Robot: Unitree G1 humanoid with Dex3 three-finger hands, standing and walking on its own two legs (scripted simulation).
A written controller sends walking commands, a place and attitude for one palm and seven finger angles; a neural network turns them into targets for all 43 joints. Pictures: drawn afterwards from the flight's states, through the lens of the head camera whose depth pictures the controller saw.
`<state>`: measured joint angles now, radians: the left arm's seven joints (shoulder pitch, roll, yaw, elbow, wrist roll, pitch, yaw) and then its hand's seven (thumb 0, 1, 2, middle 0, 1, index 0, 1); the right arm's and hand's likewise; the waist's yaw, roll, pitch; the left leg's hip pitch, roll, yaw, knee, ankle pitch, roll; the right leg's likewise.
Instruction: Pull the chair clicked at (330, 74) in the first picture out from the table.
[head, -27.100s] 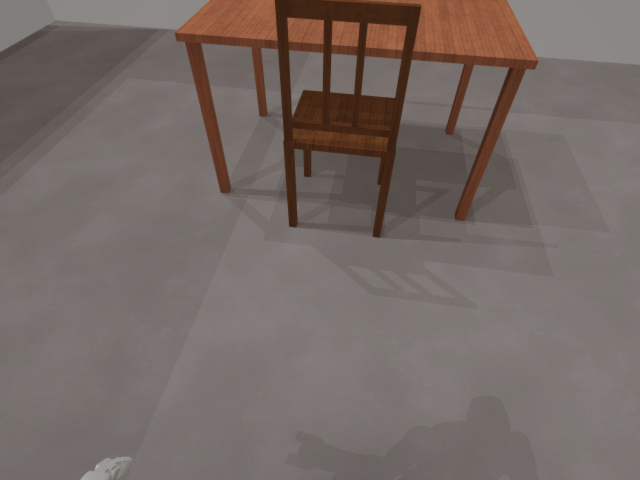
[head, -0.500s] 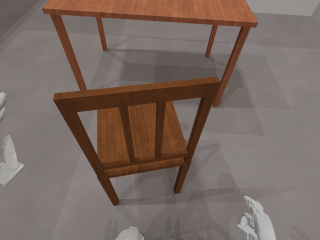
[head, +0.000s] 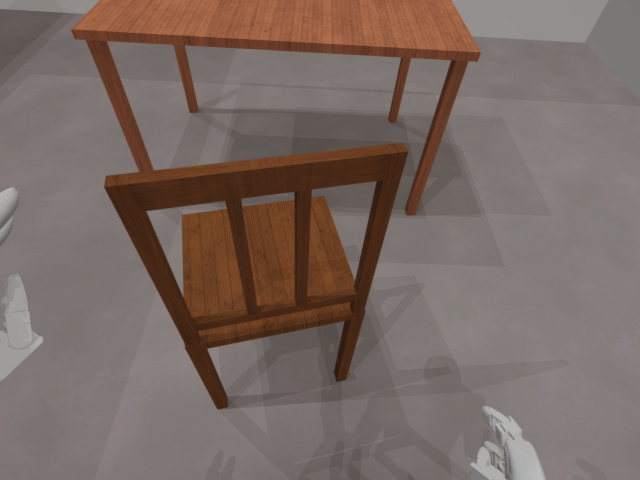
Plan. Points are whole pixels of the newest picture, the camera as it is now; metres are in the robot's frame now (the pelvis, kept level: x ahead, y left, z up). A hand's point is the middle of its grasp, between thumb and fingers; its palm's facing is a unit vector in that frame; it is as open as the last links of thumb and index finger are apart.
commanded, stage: step back with the hand held close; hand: left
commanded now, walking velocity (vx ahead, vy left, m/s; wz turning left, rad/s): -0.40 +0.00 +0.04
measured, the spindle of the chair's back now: (244, 263) +0.46 +0.16 -0.07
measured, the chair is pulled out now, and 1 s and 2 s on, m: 0.63 0.63 0.63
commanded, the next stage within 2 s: stop stepping back and stand still in 0.02 s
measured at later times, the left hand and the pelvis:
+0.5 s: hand out of the picture +0.07 +0.25 +0.16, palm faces +0.52 -0.75 -0.41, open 7.4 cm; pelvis -0.11 -0.04 +0.00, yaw +1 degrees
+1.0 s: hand out of the picture +0.05 +0.27 +0.09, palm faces +0.43 -0.78 -0.45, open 7.4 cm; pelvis -0.13 -0.02 +0.00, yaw +5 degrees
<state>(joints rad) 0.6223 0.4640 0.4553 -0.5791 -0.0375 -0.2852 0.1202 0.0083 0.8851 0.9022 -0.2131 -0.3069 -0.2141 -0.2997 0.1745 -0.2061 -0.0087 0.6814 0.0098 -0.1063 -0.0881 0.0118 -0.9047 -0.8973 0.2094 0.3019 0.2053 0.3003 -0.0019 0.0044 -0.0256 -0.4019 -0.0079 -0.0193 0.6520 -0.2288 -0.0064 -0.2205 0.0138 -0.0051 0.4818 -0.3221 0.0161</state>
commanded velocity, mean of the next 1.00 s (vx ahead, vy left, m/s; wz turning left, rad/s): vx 0.08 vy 0.02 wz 0.00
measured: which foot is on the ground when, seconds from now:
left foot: down 0.00-0.36, up 0.38-0.54, down 0.56-1.00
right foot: down 0.00-0.02, up 0.04-0.28, down 0.30-1.00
